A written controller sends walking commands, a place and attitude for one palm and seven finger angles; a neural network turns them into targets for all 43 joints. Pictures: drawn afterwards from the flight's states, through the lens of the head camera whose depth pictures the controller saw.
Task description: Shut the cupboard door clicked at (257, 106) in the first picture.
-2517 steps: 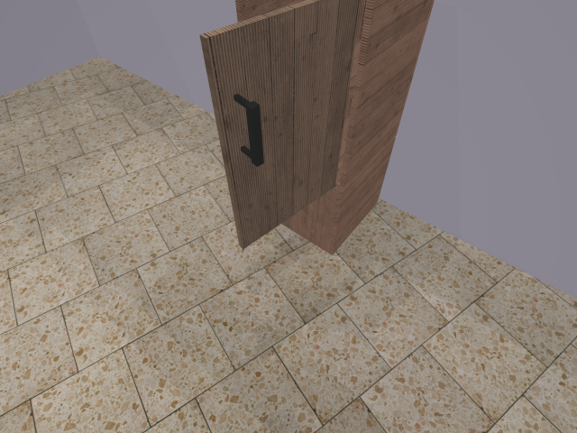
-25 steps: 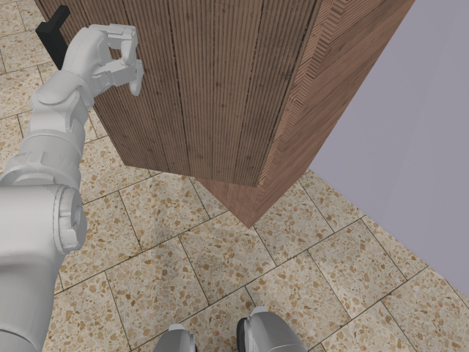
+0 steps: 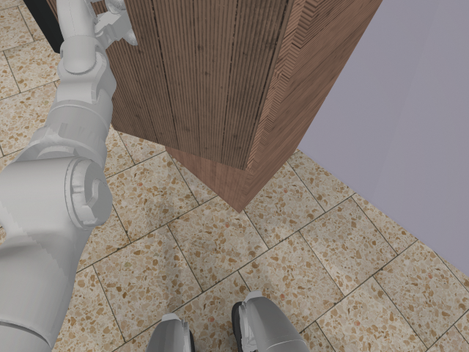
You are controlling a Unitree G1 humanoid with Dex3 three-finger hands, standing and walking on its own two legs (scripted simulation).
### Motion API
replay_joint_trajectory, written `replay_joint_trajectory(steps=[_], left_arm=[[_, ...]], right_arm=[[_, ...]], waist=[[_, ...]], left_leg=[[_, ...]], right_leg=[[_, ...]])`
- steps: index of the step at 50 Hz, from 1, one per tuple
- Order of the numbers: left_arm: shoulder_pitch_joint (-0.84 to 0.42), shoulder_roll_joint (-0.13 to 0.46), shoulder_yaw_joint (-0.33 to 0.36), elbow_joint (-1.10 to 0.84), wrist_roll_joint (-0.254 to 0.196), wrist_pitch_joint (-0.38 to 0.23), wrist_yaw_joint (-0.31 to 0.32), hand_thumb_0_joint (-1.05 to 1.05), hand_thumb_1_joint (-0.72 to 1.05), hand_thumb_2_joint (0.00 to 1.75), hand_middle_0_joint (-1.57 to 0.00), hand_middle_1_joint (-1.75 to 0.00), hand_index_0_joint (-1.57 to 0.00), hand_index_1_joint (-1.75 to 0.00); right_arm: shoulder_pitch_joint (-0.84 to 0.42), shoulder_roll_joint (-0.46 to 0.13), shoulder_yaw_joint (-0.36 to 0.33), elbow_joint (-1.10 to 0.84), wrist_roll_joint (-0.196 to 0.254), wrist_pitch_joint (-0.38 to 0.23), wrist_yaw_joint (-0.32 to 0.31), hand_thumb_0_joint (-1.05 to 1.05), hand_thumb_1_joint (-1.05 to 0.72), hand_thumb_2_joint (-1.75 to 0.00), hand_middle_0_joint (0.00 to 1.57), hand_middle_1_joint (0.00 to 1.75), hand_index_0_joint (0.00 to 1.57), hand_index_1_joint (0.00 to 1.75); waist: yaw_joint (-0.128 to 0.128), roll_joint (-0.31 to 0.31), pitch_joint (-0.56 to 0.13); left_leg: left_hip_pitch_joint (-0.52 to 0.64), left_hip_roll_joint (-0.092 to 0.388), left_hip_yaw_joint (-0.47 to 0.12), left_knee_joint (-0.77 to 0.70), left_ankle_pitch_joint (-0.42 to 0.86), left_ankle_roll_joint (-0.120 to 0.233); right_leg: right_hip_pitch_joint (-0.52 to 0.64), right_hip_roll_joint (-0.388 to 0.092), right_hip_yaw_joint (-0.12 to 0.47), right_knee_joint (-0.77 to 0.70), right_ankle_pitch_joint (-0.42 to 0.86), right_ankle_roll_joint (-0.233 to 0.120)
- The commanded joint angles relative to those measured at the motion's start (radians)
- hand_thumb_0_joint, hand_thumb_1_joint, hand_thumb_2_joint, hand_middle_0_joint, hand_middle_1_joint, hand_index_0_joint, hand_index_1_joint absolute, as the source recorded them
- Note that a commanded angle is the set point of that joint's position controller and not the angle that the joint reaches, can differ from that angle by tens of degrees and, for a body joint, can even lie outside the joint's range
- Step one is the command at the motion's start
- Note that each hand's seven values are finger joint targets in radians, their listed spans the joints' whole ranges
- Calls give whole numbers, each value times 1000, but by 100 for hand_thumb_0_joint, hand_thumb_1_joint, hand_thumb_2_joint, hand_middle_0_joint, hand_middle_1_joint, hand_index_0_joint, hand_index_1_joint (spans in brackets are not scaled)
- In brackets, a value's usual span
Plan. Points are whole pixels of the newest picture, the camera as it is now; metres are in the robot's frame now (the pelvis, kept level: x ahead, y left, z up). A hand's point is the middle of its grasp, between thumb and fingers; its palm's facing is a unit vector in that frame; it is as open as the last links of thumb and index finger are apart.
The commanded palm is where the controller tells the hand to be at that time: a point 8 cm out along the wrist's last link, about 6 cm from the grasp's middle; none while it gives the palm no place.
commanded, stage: pull the fist back off the door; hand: left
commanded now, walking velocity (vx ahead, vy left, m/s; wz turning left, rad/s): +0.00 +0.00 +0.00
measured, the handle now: (48, 1) +0.65 +0.18 +0.13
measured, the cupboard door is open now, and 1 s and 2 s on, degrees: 24 23 23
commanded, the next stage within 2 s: draw the hand back to the body in 0.68 s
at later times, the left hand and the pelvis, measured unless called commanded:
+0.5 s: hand (126, 68) +0.52 +0.08 +0.12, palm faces +0.03 -1.00 -0.03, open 3.1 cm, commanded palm +0.49 +0.12 +0.14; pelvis +0.02 +0.00 +0.03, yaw -1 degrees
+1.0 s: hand (97, 79) +0.47 +0.10 +0.16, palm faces +0.04 -1.00 -0.06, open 3.1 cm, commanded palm +0.42 +0.15 +0.16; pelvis +0.02 +0.00 +0.04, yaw -2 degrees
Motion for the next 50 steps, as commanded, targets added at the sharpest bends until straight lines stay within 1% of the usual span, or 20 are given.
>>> replay_joint_trajectory(steps=[1, 4, 7, 10, 14, 17, 20, 22, 23, 26, 29, 32, 35, 36, 40, 42, 44, 45, 47, 50], left_arm=[[-503, 146, -52, -245, 143, -139, 100, 0, 90, 90, -130, -150, -130, -150], [-445, 232, 15, -220, 107, -111, 41, 0, 90, 90, -130, -150, -130, -150], [-394, 197, 23, -240, 29, -88, -13, 0, 90, 90, -130, -150, -130, -150], [-319, 197, 62, -297, -20, -134, -17, 0, 90, 90, -130, -150, -130, -150], [-112, 126, 36, -316, -5, -202, 0, 0, 90, 90, -130, -150, -130, -150], [-12, 35, -44, -282, 14, -181, -13, 0, 90, 90, -130, -150, -130, -150], [-12, -26, -88, -327, -17, -154, -26, 0, 90, 90, -130, -150, -130, -150], [-67, -54, -107, -405, -48, -159, -27, 0, 90, 90, -130, -150, -130, -150], [-121, -66, -118, -488, -66, -178, -23, 0, 90, 90, -130, -150, -130, -150], [-127, -62, -126, -645, -74, -238, -8, 0, 90, 90, -130, -150, -130, -150], [-9, -125, -187, -648, -53, -253, 0, 0, 90, 90, -130, -150, -130, -150], [35, -124, -200, -513, -26, -192, 6, 0, 90, 90, -130, -150, -130, -150], [23, -146, -197, -405, -37, -124, 18, 0, 90, 90, -130, -150, -130, -150], [15, -121, -167, -379, -48, -111, 22, 0, 90, 90, -130, -150, -130, -150], [-68, -67, -105, -440, -81, -159, 21, 0, 90, 90, -130, -150, -130, -150], [45, 4, -46, -542, -69, -215, 9, 0, 90, 90, -130, -150, -130, -150], [212, 22, -41, -653, -57, -246, -14, 0, 90, 90, -130, -150, -130, -150], [284, -1, -67, -693, -52, -240, -30, 0, 90, 90, -130, -150, -130, -150], [418, -41, -103, -733, -59, -191, -65, 0, 90, 90, -130, -150, -130, -150], [525, -79, -126, -834, -130, -74, -115, 0, 90, 90, -130, -150, -130, -150]], right_arm=[[241, -178, -78, -37, -16, 20, 33, 0, -90, -90, 20, 30, 20, 30], [244, -188, -83, -62, 9, 53, 18, 0, -90, -90, 20, 30, 20, 30], [212, -175, -82, -88, 32, 66, 2, 0, -90, -90, 20, 30, 20, 30], [199, -167, -80, -93, 36, 61, -5, 0, -90, -90, 20, 30, 20, 30], [182, -155, -88, -97, 35, 54, 5, 0, -90, -90, 20, 30, 20, 30], [168, -156, -95, -100, 43, 69, 13, 0, -90, -90, 20, 30, 20, 30], [138, -157, -101, -112, 57, 79, 5, 0, -90, -90, 20, 30, 20, 30], [109, -149, -101, -119, 64, 79, -5, 0, -90, -90, 20, 30, 20, 30], [100, -144, -102, -122, 67, 72, -12, 0, -90, -90, 20, 30, 20, 30], [64, -133, -103, -114, 66, 54, -23, 0, -90, -90, 20, 30, 20, 30], [42, -126, -104, -96, 69, 42, -24, 0, -90, -90, 20, 30, 20, 30], [26, -134, -99, -83, 74, 58, -26, 0, -90, -90, 20, 30, 20, 30], [3, -131, -89, -92, 83, 70, -36, 0, -90, -90, 20, 30, 20, 30], [1, -136, -87, -95, 84, 73, -40, 0, -90, -90, 20, 30, 20, 30], [-18, -129, -76, -104, 74, 59, -50, 0, -90, -90, 20, 30, 20, 30], [-27, -125, -79, -130, 69, 51, -46, 0, -90, -90, 20, 30, 20, 30], [-36, -118, -80, -158, 73, 45, -42, 0, -90, -90, 20, 30, 20, 30], [-42, -112, -81, -168, 77, 44, -37, 0, -90, -90, 20, 30, 20, 30], [-46, -111, -88, -183, 91, 50, -31, 0, -90, -90, 20, 30, 20, 30], [-87, -120, -92, -213, 123, 62, -44, 0, -90, -90, 20, 30, 20, 30]], waist=[[-40, 134, -614], [-16, 39, -614], [4, 0, -555], [36, -8, -521], [78, -25, -466], [72, -58, -372], [70, -68, -345], [72, -41, -357], [67, -24, -391], [93, 49, -520], [103, 54, -484], [86, -24, -339], [83, -85, -256], [87, -121, -245], [102, -109, -355], [163, -60, -473], [212, -4, -565], [221, 16, -562], [224, -49, -487], [214, -146, -361]], left_leg=[[422, -1, -46, -100, 404, -4], [359, -17, -16, -154, 348, 11], [321, -25, 11, -202, 288, 16], [353, -21, 20, -223, 307, 15], [374, -22, 40, -234, 347, 13], [369, -22, 49, -255, 319, 12], [412, -25, 50, -272, 298, 13], [442, -29, 49, -278, 284, 12], [489, -28, 47, -275, 312, 14], [607, -20, 29, -257, 428, 4], [651, -6, 9, -250, 522, -6], [547, -11, 15, -286, 400, -3], [489, -23, 21, -314, 288, 2], [467, -25, 20, -320, 263, 3], [479, -33, 28, -307, 285, 7], [519, -33, 38, -298, 379, 5], [561, -27, 44, -291, 500, 2], [563, -23, 51, -294, 532, 3], [537, -14, 57, -323, 532, 7], [542, -14, 67, -380, 425, 12]], right_leg=[[320, 12, 46, -90, 281, 18], [504, 16, 72, -136, 341, 18], [602, 18, 87, -185, 351, 21], [620, 24, 85, -196, 371, 18], [632, 24, 80, -196, 415, 15], [610, 22, 72, -216, 391, 16], [595, 22, 69, -241, 356, 17], [606, 20, 74, -251, 342, 17], [612, 21, 72, -246, 364, 17], [629, 21, 68, -208, 443, 12], [570, 21, 50, -188, 450, 12], [563, 14, 45, -213, 389, 14], [563, 10, 47, -246, 320, 14], [577, 9, 49, -254, 303, 15], [646, 4, 70, -237, 343, 17], [730, 3, 77, -204, 437, 8], [785, 0, 80, -178, 532, 2], [796, 0, 82, -181, 557, 2], [825, 2, 74, -209, 566, 3], [846, 9, 64, -287, 502, 16]])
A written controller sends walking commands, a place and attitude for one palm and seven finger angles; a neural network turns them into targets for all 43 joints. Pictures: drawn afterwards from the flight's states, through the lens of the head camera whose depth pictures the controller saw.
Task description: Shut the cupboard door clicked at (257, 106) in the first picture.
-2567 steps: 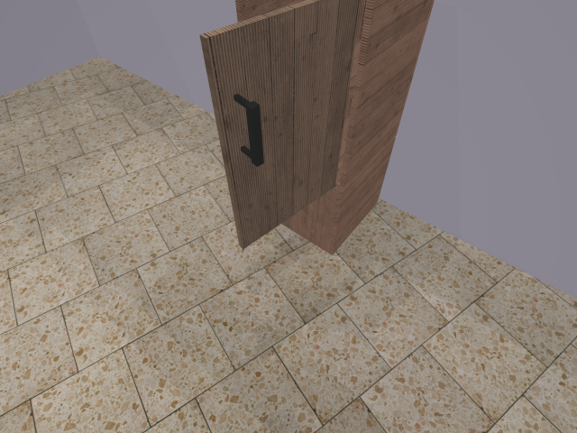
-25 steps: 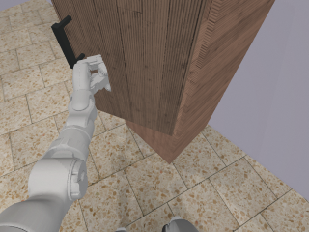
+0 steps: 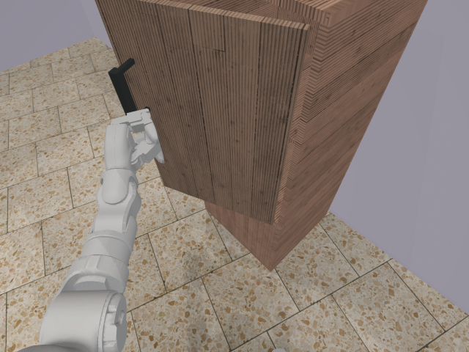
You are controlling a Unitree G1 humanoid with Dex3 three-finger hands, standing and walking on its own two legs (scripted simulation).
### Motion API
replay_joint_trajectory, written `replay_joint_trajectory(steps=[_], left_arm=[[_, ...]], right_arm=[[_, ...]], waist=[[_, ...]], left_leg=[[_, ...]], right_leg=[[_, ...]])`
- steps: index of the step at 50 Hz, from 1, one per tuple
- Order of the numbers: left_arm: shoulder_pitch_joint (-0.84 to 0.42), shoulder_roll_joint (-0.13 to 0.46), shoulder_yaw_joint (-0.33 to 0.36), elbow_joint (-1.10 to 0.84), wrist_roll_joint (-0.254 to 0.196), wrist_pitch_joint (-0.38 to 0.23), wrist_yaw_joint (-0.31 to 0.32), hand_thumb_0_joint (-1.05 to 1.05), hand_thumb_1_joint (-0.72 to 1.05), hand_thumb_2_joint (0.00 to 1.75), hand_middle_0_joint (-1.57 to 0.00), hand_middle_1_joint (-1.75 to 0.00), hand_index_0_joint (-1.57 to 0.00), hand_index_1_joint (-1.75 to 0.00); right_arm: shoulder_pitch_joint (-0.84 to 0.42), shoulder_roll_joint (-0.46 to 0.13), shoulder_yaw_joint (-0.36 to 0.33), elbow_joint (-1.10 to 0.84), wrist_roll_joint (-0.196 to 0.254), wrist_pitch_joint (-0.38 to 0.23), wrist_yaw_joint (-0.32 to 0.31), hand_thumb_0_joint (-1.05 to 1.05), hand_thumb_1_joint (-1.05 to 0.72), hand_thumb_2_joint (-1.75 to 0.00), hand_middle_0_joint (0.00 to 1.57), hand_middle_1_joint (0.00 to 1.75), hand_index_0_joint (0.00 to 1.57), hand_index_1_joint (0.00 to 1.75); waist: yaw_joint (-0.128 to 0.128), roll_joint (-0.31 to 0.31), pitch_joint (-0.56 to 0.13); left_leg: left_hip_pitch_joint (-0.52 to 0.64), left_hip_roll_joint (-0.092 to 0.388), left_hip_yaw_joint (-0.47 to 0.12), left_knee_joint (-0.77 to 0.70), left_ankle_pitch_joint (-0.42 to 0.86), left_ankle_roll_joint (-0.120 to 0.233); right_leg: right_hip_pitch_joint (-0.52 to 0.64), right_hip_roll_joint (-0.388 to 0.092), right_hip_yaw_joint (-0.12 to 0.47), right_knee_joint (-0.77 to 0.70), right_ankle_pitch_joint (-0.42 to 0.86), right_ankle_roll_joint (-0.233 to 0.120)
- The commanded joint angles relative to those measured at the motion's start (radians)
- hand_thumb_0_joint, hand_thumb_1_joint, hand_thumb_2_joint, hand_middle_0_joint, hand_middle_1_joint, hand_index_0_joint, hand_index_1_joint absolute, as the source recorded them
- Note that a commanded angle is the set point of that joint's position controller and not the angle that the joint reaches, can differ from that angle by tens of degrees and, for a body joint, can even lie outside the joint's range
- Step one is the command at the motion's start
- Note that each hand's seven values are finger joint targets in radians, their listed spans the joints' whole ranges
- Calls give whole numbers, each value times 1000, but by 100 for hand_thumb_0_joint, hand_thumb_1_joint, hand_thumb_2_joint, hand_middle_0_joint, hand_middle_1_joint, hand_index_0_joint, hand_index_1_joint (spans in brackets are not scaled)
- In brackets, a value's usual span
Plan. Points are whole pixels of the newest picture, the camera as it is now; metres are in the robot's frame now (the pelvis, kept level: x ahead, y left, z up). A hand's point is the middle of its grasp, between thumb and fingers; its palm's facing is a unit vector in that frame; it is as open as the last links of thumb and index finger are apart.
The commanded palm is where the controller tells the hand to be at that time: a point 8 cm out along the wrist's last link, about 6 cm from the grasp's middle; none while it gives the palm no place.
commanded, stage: draw the hand back to the body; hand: left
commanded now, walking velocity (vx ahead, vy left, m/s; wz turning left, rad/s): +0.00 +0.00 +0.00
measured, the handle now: (132, 94) +0.62 +0.21 +0.09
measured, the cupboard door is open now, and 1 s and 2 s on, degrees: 23 23 23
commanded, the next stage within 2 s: step back with the hand held close in 1.38 s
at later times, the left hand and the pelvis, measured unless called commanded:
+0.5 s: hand (81, 215) +0.29 +0.20 +0.15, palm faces +0.20 -0.96 -0.20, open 3.1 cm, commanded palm +0.25 +0.24 +0.16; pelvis -0.01 +0.00 +0.03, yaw +2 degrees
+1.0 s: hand out of the picture +0.19 +0.28 +0.19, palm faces +0.48 -0.77 -0.41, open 6.1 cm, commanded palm +0.14 +0.32 +0.21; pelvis +0.01 +0.01 +0.03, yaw +3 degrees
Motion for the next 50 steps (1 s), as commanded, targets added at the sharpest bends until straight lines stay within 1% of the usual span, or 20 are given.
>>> replay_joint_trajectory(steps=[1, 2, 5, 8, 9, 12, 13, 15, 16, 17, 19, 23, 24, 27, 28, 32, 34, 39, 44, 50], left_arm=[[-192, 115, -12, -347, -91, 84, -64, 0, 90, 90, -130, -150, -130, -150], [-209, 128, -2, -383, -114, 113, -72, 0, 90, 90, -130, -150, -130, -150], [-273, 126, -38, -557, -122, 124, -76, 0, 90, 90, -130, -150, -130, -150], [-199, 156, -43, -680, -99, 96, -73, 0, 90, 90, -130, -150, -130, -150], [-147, 139, -60, -660, -96, 99, -79, 0, 90, 90, -130, -150, -130, -150], [-34, 133, -64, -637, -112, 147, -108, 0, 90, 90, -124, -144, -124, -144], [26, 162, -31, -603, -123, 177, -117, 0, 90, 90, -122, -141, -122, -141], [56, 162, -32, -628, -141, 243, -138, 0, 90, 90, -116, -135, -116, -135], [40, 219, -65, -788, -47, 190, -64, 0, 90, 90, -113, -132, -113, -132], [149, 220, -26, -743, -37, 190, -26, 0, 90, 90, -111, -129, -111, -129], [232, 210, -36, -821, -32, 201, -2, 0, 90, 90, -105, -123, -105, -123], [306, 228, -29, -953, -11, 209, 26, 0, 90, 90, -94, -111, -94, -111], [301, 223, -35, -1014, -4, 205, 31, 0, 90, 90, -92, -108, -92, -108], [377, 231, -21, -1103, 7, 209, 47, 0, 90, 90, -83, -99, -83, -99], [424, 239, -14, -1113, 9, 212, 48, 0, 90, 90, -81, -96, -81, -96], [538, 238, 16, -1139, 10, 222, 59, 0, 90, 90, -69, -84, -69, -84], [593, 253, 44, -1180, 11, 222, 60, 0, 90, 90, -64, -78, -64, -78], [753, 288, 126, -1242, 7, 219, 64, 0, 90, 90, -50, -63, -50, -63], [889, 332, 211, -1339, 6, 210, 73, 0, 90, 90, -36, -48, -36, -48], [1019, 366, 291, -1390, 7, 201, 85, 0, 90, 90, -20, -30, -20, -30]], right_arm=[[-47, -148, -54, -162, 45, -28, -31, 0, -90, -90, 20, 30, 20, 30], [-63, -149, -52, -162, 50, -27, -44, 0, -90, -90, 20, 30, 20, 30], [-120, -133, -37, -163, 54, -48, -71, 0, -90, -90, 20, 30, 20, 30], [-148, -126, -27, -158, 50, -77, -85, 0, -90, -90, 20, 30, 20, 30], [-166, -119, -20, -155, 52, -86, -85, 0, -90, -90, 20, 30, 20, 30], [-208, -124, -11, -162, 61, -101, -90, 0, -90, -90, 20, 30, 20, 30], [-213, -131, -9, -164, 64, -98, -95, 0, -90, -90, 20, 30, 20, 30], [-254, -129, 2, -185, 72, -96, -101, 0, -90, -90, 20, 30, 20, 30], [-267, -111, -7, -194, 57, -84, -109, 0, -90, -90, 20, 30, 20, 30], [-272, -112, -9, -186, 51, -74, -114, 0, -90, -90, 20, 30, 20, 30], [-288, -106, 0, -196, 49, -63, -115, 0, -90, -90, 20, 30, 20, 30], [-303, -103, 6, -198, 41, -54, -117, 0, -90, -90, 20, 30, 20, 30], [-303, -99, 11, -201, 39, -57, -114, 0, -90, -90, 20, 30, 20, 30], [-309, -93, 14, -196, 30, -66, -112, 0, -90, -90, 20, 30, 20, 30], [-311, -98, 13, -191, 28, -69, -111, 0, -90, -90, 20, 30, 20, 30], [-320, -93, 15, -183, 21, -68, -109, 0, -90, -90, 20, 30, 20, 30], [-320, -93, 12, -182, 21, -68, -109, 0, -90, -90, 20, 30, 20, 30], [-327, -88, 5, -181, 15, -68, -105, 0, -90, -90, 20, 30, 20, 30], [-324, -83, -5, -178, 11, -83, -101, 0, -90, -90, 20, 30, 20, 30], [-310, -84, -15, -165, 14, -107, -99, 0, -90, -90, 20, 30, 20, 30]], waist=[[34, -151, -305], [29, -177, -264], [26, -66, -214], [44, 21, -223], [47, 41, -188], [60, 10, -121], [73, -50, -96], [82, -72, -58], [66, -80, -28], [76, -98, -12], [89, -74, -32], [91, -26, -30], [89, 18, -48], [94, 59, -44], [97, 27, -24], [104, -13, 27], [110, 13, 16], [128, -10, 13], [140, 32, 1], [143, 44, 59]], left_leg=[[92, -18, -3, -137, 328, 11], [96, -19, -5, -152, 280, 14], [178, -19, -16, -182, 230, 19], [240, -18, -29, -194, 237, 16], [238, -19, -33, -204, 216, 13], [226, -19, -43, -234, 139, 8], [209, -20, -48, -245, 118, 10], [197, -24, -46, -264, 78, 11], [233, -19, -30, -303, 99, 12], [237, -14, -30, -308, 103, 13], [273, -10, -36, -328, 152, 13], [344, -1, -37, -371, 245, 9], [369, 0, -41, -384, 270, 5], [407, 0, -40, -401, 325, 0], [408, 4, -43, -406, 331, 2], [405, 0, -45, -429, 328, 0], [413, 0, -46, -432, 359, -3], [406, 0, -46, -430, 400, -5], [411, 3, -39, -412, 477, -9], [398, 12, -41, -406, 499, -18]], right_leg=[[445, -5, -13, -134, 423, 17], [440, -8, -8, -165, 365, 21], [401, -9, -5, -201, 255, 16], [398, -9, -10, -196, 230, 6], [386, -12, -14, -200, 206, 4], [378, -18, -17, -231, 105, 3], [394, -19, -15, -248, 74, 5], [402, -30, -8, -274, 15, 10], [422, -50, 26, -323, -12, 14], [439, -48, 22, -333, -14, 16], [493, -49, 11, -330, 56, 13], [547, -40, -8, -346, 168, 9], [561, -40, -13, -346, 190, 5], [582, -35, -24, -360, 236, 3], [582, -31, -26, -371, 233, 4], [593, -30, -34, -390, 225, 6], [614, -34, -35, -389, 244, 5], [644, -37, -37, -386, 274, 9], [657, -41, -37, -377, 330, 13], [618, -37, -41, -379, 315, 16]])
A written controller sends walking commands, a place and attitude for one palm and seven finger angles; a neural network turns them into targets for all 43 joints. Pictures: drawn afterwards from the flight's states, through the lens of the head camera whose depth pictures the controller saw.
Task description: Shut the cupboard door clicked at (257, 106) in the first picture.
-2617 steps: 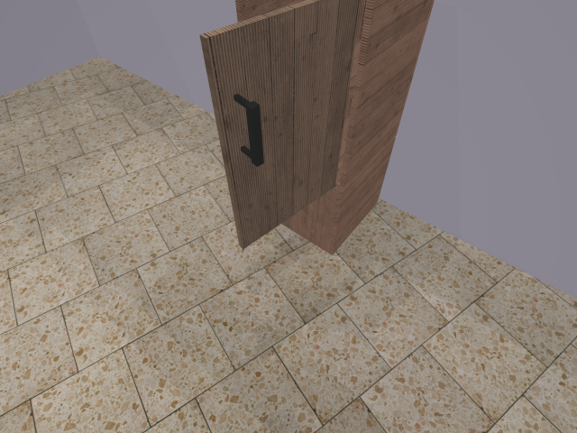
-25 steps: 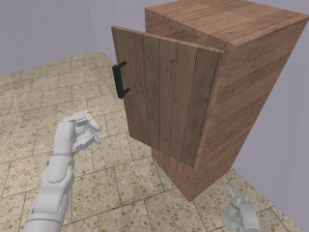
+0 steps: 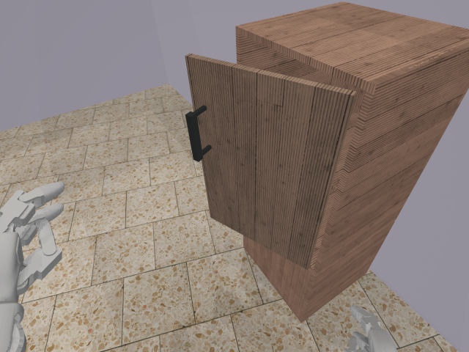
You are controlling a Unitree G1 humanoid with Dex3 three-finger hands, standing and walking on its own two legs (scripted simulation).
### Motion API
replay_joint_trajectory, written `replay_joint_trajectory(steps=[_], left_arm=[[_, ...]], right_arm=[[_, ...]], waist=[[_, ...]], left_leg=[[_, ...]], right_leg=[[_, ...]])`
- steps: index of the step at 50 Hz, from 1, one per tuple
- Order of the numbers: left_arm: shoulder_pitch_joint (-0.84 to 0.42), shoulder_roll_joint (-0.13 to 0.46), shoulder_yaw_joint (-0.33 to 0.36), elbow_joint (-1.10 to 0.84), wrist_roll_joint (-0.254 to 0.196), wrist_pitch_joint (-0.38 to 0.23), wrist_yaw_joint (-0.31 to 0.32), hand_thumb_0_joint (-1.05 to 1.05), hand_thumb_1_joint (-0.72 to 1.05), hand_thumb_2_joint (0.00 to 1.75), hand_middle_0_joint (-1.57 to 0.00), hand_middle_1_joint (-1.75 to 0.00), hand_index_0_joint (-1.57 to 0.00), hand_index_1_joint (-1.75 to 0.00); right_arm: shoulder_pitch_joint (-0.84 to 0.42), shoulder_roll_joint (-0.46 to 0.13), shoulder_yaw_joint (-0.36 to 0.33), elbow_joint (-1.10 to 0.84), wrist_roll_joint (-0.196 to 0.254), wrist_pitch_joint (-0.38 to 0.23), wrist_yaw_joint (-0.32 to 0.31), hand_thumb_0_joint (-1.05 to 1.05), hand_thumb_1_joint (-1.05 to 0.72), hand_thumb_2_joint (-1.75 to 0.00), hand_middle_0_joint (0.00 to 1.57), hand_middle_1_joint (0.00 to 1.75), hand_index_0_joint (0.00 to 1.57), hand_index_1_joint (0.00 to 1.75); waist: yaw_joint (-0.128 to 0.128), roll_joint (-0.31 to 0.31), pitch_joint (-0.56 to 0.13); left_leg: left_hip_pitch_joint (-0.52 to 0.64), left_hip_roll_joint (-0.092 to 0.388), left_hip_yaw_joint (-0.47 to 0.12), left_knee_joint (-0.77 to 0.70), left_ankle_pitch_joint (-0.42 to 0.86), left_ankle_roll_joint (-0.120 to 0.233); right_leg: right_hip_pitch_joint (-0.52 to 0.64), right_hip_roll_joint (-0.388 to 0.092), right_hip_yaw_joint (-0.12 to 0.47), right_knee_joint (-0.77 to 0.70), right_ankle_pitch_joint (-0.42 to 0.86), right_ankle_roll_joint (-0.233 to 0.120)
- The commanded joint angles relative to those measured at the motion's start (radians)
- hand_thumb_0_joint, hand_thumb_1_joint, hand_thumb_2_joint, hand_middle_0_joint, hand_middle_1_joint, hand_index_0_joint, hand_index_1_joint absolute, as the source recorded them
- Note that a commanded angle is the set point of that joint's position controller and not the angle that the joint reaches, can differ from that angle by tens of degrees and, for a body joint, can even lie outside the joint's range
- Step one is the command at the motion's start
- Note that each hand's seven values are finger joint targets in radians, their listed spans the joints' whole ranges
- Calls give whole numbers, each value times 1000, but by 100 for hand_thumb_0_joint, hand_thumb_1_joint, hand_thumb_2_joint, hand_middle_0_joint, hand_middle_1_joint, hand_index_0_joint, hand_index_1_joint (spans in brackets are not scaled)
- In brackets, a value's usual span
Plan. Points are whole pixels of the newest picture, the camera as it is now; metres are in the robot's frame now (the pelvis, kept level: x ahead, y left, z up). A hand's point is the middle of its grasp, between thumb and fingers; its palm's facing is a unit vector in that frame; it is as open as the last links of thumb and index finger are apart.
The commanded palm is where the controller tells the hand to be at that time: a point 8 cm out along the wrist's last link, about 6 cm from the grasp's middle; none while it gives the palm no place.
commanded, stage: draw the hand back to the body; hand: left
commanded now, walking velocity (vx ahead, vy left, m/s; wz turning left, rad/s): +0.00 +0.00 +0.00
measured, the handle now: (200, 133) +0.62 +0.17 +0.06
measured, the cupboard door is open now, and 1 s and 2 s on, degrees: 23 23 23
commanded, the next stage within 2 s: step back with the hand held close in 0.38 s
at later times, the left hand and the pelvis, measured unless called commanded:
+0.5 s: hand (51, 256) +0.18 +0.26 +0.17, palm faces +0.47 -0.78 -0.41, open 7.4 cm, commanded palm +0.13 +0.29 +0.17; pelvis -0.01 +0.00 +0.00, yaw +0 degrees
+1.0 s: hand (11, 282) +0.14 +0.29 +0.16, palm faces +0.46 -0.74 -0.50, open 7.4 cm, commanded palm +0.08 +0.32 +0.17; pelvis -0.06 +0.02 -0.02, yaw -1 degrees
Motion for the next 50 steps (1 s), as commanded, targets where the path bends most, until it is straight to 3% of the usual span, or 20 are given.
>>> replay_joint_trajectory(steps=[1, 5, 7, 14, 18, 21, 25, 26, 27, 28, 29, 32, 34, 37, 38, 40, 42, 45, 48, 50], left_arm=[[-62, 177, 135, -230, -5, -69, 27, 0, 90, 90, -20, -30, -20, -30], [-127, 150, 94, -182, 3, -66, 35, 0, 90, 90, -20, -30, -20, -30], [-136, 157, 100, -175, 4, -70, 40, 0, 90, 90, -20, -30, -20, -30], [-124, 204, 139, -269, 8, -83, 49, 0, 90, 90, -20, -30, -20, -30], [-84, 206, 154, -229, 7, -78, 49, 0, 90, 90, -20, -30, -20, -30], [-80, 182, 143, -187, 1, -76, 42, 0, 90, 90, -20, -30, -20, -30], [-90, 177, 136, -178, -2, -77, 35, 0, 90, 90, -20, -30, -20, -30], [-177, 289, 240, -217, 1, -114, 40, 0, 90, 90, -20, -30, -20, -30], [-71, 216, 183, -150, 2, -118, 33, 0, 90, 90, -20, -30, -20, -30], [-55, 230, 189, -172, 7, -124, 34, 0, 90, 90, -20, -30, -20, -30], [-28, 194, 154, -174, 8, -129, 32, 0, 90, 90, -20, -30, -20, -30], [18, 221, 173, -243, 5, -138, 50, 0, 90, 90, -20, -30, -20, -30], [51, 246, 203, -296, 2, -141, 59, 0, 90, 90, -20, -30, -20, -30], [69, 279, 242, -359, -1, -137, 69, 0, 90, 90, -20, -30, -20, -30], [77, 303, 265, -362, -2, -133, 70, 0, 90, 90, -20, -30, -20, -30], [84, 284, 256, -353, -4, -130, 68, 0, 90, 90, -20, -30, -20, -30], [84, 267, 250, -326, -4, -129, 67, 0, 90, 90, -20, -30, -20, -30], [69, 244, 239, -277, 3, -131, 65, 0, 90, 90, -20, -30, -20, -30], [32, 247, 242, -229, 20, -134, 67, 0, 90, 90, -20, -30, -20, -30], [8, 228, 212, -229, 27, -138, 69, 0, 90, 90, -20, -30, -20, -30]], right_arm=[[-142, -92, -36, -165, 2, -72, -11, 0, -90, -90, 20, 30, 20, 30], [-133, -107, -43, -149, 5, -81, -20, 0, -90, -90, 20, 30, 20, 30], [-135, -108, -45, -148, 5, -83, -24, 0, -90, -90, 20, 30, 20, 30], [-150, -96, -37, -155, -2, -104, -28, 0, -90, -90, 20, 30, 20, 30], [-147, -93, -33, -145, -2, -108, -27, 0, -90, -90, 20, 30, 20, 30], [-149, -89, -33, -147, 0, -98, -25, 0, -90, -90, 20, 30, 20, 30], [-150, -95, -38, -150, 3, -92, -23, 0, -90, -90, 20, 30, 20, 30], [-125, -145, -58, -180, 10, -72, -16, 0, -90, -90, 20, 30, 20, 30], [-114, -129, -59, -166, 6, -60, -15, 0, -90, -90, 20, 30, 20, 30], [-124, -130, -61, -167, 2, -54, -14, 0, -90, -90, 20, 30, 20, 30], [-126, -115, -54, -169, 5, -46, -10, 0, -90, -90, 20, 30, 20, 30], [-104, -126, -66, -176, 8, -25, -10, 0, -90, -90, 20, 30, 20, 30], [-105, -132, -69, -191, 7, -16, -19, 0, -90, -90, 20, 30, 20, 30], [-110, -141, -76, -220, 6, 4, -30, 0, -90, -90, 20, 30, 20, 30], [-118, -144, -77, -219, 3, 8, -33, 0, -90, -90, 20, 30, 20, 30], [-100, -138, -78, -229, 1, 19, -33, 0, -90, -90, 20, 30, 20, 30], [-92, -143, -82, -232, -1, 22, -32, 0, -90, -90, 20, 30, 20, 30], [-88, -152, -81, -230, -4, 23, -34, 0, -90, -90, 20, 30, 20, 30], [-85, -163, -82, -230, 0, 24, -35, 0, -90, -90, 20, 30, 20, 30], [-79, -155, -77, -239, 8, 24, -30, 0, -90, -90, 20, 30, 20, 30]], waist=[[-3, -10, -34], [-24, -46, 37], [-19, -65, 22], [5, 24, -90], [5, 30, -19], [1, -19, 37], [0, -27, 31], [-44, -35, 47], [-48, -93, 17], [-44, -105, 7], [-52, -123, -29], [-60, -88, -122], [-60, -36, -175], [-52, 22, -213], [-46, 52, -220], [-51, 39, -201], [-53, 27, -166], [-56, 11, -102], [-58, -36, -64], [-69, -76, -38]], left_leg=[[-102, 32, 7, -57, 346, -23], [-113, 31, 7, -75, 211, -11], [-110, 27, 9, -76, 186, -6], [-96, 19, 7, -69, 235, -10], [-121, 22, 6, -76, 227, -19], [-139, 26, 10, -84, 194, -16], [-131, 28, 11, -86, 180, -11], [-224, 49, -23, -28, 91, 12], [-204, 39, -30, 20, 78, 14], [-188, 33, -29, 45, 90, 12], [-183, 34, -23, 74, 99, 11], [-189, 41, -32, 101, 157, 3], [-197, 64, -54, 81, 292, -6], [-226, 105, -90, 58, 534, -14], [-224, 116, -96, 60, 597, -16], [-251, 138, -105, 55, 654, -24], [-309, 162, -121, 18, 548, -9], [-468, 184, -138, -34, 270, 28], [-627, 161, -135, -43, -62, 53], [-669, 125, -115, -4, -258, 57]], right_leg=[[74, -19, -6, -28, 195, 0], [9, -18, -4, -53, 79, 3], [13, -19, -3, -56, 56, 4], [101, -27, 6, -34, 113, -2], [79, -20, 0, -44, 103, -5], [52, -18, 3, -57, 69, -2], [48, -19, 7, -63, 49, 0], [-24, -77, 116, -97, 57, -12], [-55, -122, 136, -113, 34, -26], [-72, -141, 154, -122, 53, -37], [-73, -167, 163, -110, 65, -45], [-46, -192, 157, -44, 173, -63], [-2, -174, 120, 50, 301, -57], [32, -104, 57, 174, 423, -17], [26, -95, 52, 192, 427, -10], [9, -77, 47, 225, 360, -3], [-2, -57, 44, 243, 244, 5], [38, -49, 62, 265, 195, 12], [93, -67, 105, 251, 179, 7], [49, -103, 162, 199, 68, -4]])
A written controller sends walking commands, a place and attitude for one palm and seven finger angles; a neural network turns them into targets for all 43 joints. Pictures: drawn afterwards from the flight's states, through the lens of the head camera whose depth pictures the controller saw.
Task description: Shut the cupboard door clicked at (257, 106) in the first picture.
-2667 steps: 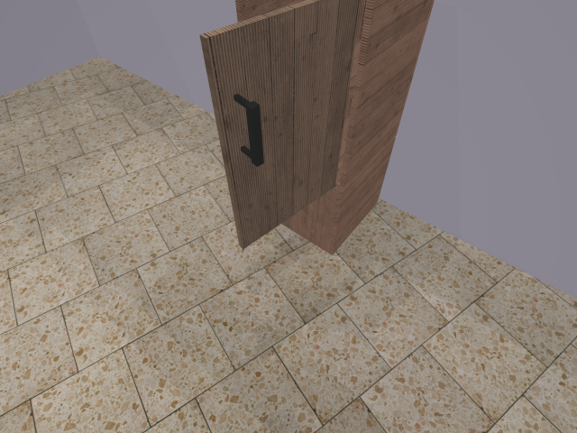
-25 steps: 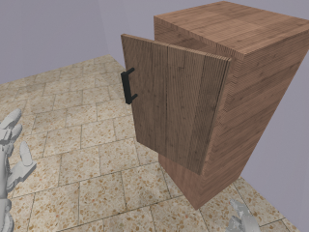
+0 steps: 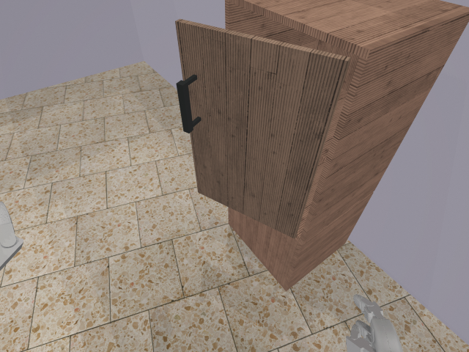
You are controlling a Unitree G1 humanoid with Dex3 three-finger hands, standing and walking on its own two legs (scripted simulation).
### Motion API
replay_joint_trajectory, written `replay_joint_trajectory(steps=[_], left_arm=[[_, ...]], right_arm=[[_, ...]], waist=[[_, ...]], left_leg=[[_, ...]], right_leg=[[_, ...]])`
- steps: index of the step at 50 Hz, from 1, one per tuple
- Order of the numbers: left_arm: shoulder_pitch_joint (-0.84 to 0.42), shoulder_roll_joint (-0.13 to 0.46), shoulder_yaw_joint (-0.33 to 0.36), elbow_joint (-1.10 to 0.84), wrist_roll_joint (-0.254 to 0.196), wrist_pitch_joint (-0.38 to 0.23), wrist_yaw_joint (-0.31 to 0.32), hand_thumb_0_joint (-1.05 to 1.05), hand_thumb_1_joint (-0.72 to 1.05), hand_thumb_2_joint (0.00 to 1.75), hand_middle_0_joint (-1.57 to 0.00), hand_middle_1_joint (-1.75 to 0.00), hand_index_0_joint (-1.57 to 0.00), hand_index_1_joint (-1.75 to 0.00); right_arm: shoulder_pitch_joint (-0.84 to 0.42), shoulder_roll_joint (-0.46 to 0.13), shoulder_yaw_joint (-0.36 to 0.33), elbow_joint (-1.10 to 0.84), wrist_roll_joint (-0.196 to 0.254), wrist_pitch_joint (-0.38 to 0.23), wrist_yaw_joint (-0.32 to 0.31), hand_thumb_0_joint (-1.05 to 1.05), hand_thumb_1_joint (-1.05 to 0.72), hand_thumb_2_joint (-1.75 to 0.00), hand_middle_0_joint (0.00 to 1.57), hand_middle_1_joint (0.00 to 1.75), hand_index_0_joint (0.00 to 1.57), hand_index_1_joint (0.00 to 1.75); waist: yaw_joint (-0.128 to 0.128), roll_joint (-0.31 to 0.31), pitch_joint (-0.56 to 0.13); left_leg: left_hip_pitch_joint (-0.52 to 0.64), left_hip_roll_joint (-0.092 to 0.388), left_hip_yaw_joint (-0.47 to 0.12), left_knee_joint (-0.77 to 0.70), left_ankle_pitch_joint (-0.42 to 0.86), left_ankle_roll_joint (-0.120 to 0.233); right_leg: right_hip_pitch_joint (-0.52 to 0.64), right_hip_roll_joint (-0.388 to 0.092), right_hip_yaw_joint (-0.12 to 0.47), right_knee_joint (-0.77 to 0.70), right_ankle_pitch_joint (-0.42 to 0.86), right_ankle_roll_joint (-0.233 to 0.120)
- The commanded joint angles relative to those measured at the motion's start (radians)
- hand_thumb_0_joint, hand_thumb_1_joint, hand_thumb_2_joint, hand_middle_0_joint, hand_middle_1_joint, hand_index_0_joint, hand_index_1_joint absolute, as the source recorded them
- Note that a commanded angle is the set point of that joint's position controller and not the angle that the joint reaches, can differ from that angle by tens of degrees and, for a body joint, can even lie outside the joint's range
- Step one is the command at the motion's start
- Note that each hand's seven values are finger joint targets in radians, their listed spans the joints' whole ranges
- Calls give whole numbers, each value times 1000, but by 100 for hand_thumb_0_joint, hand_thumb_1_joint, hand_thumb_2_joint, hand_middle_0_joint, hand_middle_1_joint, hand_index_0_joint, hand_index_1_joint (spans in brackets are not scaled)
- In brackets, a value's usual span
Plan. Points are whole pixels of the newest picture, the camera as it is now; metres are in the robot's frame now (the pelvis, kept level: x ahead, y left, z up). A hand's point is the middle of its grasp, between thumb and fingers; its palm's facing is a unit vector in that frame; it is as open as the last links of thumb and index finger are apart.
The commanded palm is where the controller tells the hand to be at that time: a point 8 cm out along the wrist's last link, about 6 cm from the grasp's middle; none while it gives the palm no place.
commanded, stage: step back with the hand held close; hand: left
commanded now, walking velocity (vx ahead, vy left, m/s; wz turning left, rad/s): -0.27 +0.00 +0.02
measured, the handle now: (190, 104) +0.67 +0.16 +0.07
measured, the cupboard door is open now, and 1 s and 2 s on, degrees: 23 23 23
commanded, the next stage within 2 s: stop stepping back and stand still in 0.88 s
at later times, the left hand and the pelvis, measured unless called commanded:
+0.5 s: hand out of the picture +0.12 +0.28 +0.17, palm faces +0.54 -0.72 -0.44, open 7.4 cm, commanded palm +0.05 +0.30 +0.19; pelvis -0.07 -0.01 -0.01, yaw +4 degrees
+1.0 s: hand out of the picture +0.02 +0.26 +0.17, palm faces +0.43 -0.83 -0.35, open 7.4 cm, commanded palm -0.04 +0.29 +0.19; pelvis -0.20 +0.00 -0.01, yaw -3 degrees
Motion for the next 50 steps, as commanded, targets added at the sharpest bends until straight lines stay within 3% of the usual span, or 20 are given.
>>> replay_joint_trajectory(steps=[1, 4, 7, 11, 15, 18, 23, 26, 29, 31, 32, 34, 36, 42, 43, 45, 46, 47, 48, 50], left_arm=[[-68, 139, 83, -142, 15, -52, 27, 0, 90, 90, -20, -30, -20, -30], [-103, 161, 82, -204, 26, -68, 37, 0, 90, 90, -20, -30, -20, -30], [-117, 189, 103, -282, 30, -89, 54, 0, 90, 90, -20, -30, -20, -30], [-75, 195, 157, -318, 42, -118, 63, 0, 90, 90, -20, -30, -20, -30], [-42, 179, 168, -265, 50, -132, 48, 0, 90, 90, -20, -30, -20, -30], [-67, 149, 138, -192, 41, -129, 37, 0, 90, 90, -20, -30, -20, -30], [-90, 177, 111, -179, 28, -114, 43, 0, 90, 90, -20, -30, -20, -30], [-102, 195, 98, -247, 20, -110, 54, 0, 90, 90, -20, -30, -20, -30], [-45, 222, 145, -315, 14, -122, 63, 0, 90, 90, -20, -30, -20, -30], [-44, 208, 180, -367, 25, -135, 64, 0, 90, 90, -20, -30, -20, -30], [-66, 224, 199, -380, 25, -131, 63, 0, 90, 90, -20, -30, -20, -30], [-126, 256, 216, -466, 7, -147, 58, 0, 90, 90, -20, -30, -20, -30], [-10, 200, 194, -330, -14, -134, 54, 0, 90, 90, -20, -30, -20, -30], [-79, 106, 47, -277, -45, -107, 27, 0, 90, 90, -20, -30, -20, -30], [-89, 107, 41, -271, -37, -108, 27, 0, 90, 90, -20, -30, -20, -30], [-168, 151, 47, -312, -30, -130, 22, 0, 90, 90, -20, -30, -20, -30], [-198, 207, 81, -323, -27, -137, 28, 0, 90, 90, -20, -30, -20, -30], [-233, 266, 120, -340, -20, -144, 38, 0, 90, 90, -20, -30, -20, -30], [-242, 327, 182, -363, -12, -155, 47, 0, 90, 90, -20, -30, -20, -30], [-227, 242, 107, -361, -14, -114, 17, 0, 90, 90, -20, -30, -20, -30]], right_arm=[[-65, -157, -57, -154, 9, -42, -13, 0, -90, -90, 20, 30, 20, 30], [-72, -145, -49, -155, 6, -49, -11, 0, -90, -90, 20, 30, 20, 30], [-70, -145, -41, -151, -4, -63, -16, 0, -90, -90, 20, 30, 20, 30], [-63, -151, -46, -155, -7, -91, -25, 0, -90, -90, 20, 30, 20, 30], [-62, -160, -58, -159, -5, -114, -18, 0, -90, -90, 20, 30, 20, 30], [-37, -161, -62, -123, -8, -118, -12, 0, -90, -90, 20, 30, 20, 30], [-51, -144, -65, -105, -9, -104, 7, 0, -90, -90, 20, 30, 20, 30], [-61, -107, -47, -98, -4, -81, 14, 0, -90, -90, 20, 30, 20, 30], [-57, -121, -52, -109, -4, -73, -2, 0, -90, -90, 20, 30, 20, 30], [-94, -148, -56, -131, -13, -92, -13, 0, -90, -90, 20, 30, 20, 30], [-99, -125, -60, -121, -26, -106, -15, 0, -90, -90, 20, 30, 20, 30], [-109, -120, -79, -95, -22, -135, -6, 0, -90, -90, 20, 30, 20, 30], [-116, -120, -95, -81, -1, -159, 9, 0, -90, -90, 20, 30, 20, 30], [-77, -114, -52, -14, -18, -178, 21, 0, -90, -90, 20, 30, 20, 30], [-67, -112, -53, 0, -23, -171, 23, 0, -90, -90, 20, 30, 20, 30], [-71, -87, -52, 6, -14, -161, 22, 0, -90, -90, 20, 30, 20, 30], [-88, -76, -48, 8, -7, -155, 13, 0, -90, -90, 20, 30, 20, 30], [-126, -62, -35, -6, -6, -159, 1, 0, -90, -90, 20, 30, 20, 30], [-142, -53, -27, -8, -19, -171, -6, 0, -90, -90, 20, 30, 20, 30], [-104, -82, -53, -27, 8, -168, -26, 0, -90, -90, 20, 30, 20, 30]], waist=[[-18, -30, -14], [-20, -66, -8], [-27, -4, -28], [-11, 217, -98], [-13, 203, -53], [-21, 79, -29], [-18, -114, 5], [-31, -204, -57], [-38, -11, -96], [-21, 352, -110], [-21, 377, -124], [-12, 221, -170], [10, 221, -200], [-12, 219, -149], [-13, 224, -151], [-4, 48, -180], [-1, -78, -178], [10, -155, -170], [18, -120, -213], [-39, -108, -259]], left_leg=[[-405, 134, -147, -178, -311, 23], [-335, 103, -143, -83, -328, 14], [-282, 111, -165, -128, -309, 18], [-525, 224, -261, -335, -391, 63], [-646, 236, -242, -309, -486, 68], [-572, 184, -195, -213, -371, 36], [-286, 84, -110, 71, -288, -28], [-70, 57, -71, 151, -169, -42], [-76, 124, -166, -88, -224, 4], [-429, 365, -426, -443, -496, 100], [-493, 430, -454, -515, -434, 121], [-338, 414, -357, -433, -271, 92], [-220, 360, -208, -377, -254, 43], [32, 334, -189, -472, -147, -67], [77, 320, -180, -433, -77, -85], [190, 240, -46, -179, 124, -114], [197, 181, 5, -18, 120, -115], [152, 129, 33, 51, 40, -110], [98, 112, 35, 62, 12, -112], [297, 101, 24, -39, 453, -83]], right_leg=[[279, -85, 158, -46, -29, -37], [148, -139, 226, -174, -253, -69], [98, -109, 171, -148, -273, -60], [415, 25, 32, 178, 14, -8], [479, 50, 69, 214, 41, -6], [390, 3, 142, 129, 133, -33], [-22, -179, 375, -238, -307, -118], [-171, -224, 298, -301, -341, -123], [-132, -109, 161, -131, -273, -67], [175, 96, 5, 385, -166, 2], [233, 127, 23, 612, -220, 8], [153, 123, 56, 667, -283, 3], [129, 111, -3, 558, -310, -1], [140, 108, -59, -84, -364, -27], [143, 83, -31, -210, -300, -43], [69, -53, 116, -375, -178, -100], [6, -165, 229, -374, 7, -126], [8, -243, 233, -344, 261, -123], [85, -256, 193, -267, 477, -124], [28, -97, 17, -82, 423, -36]])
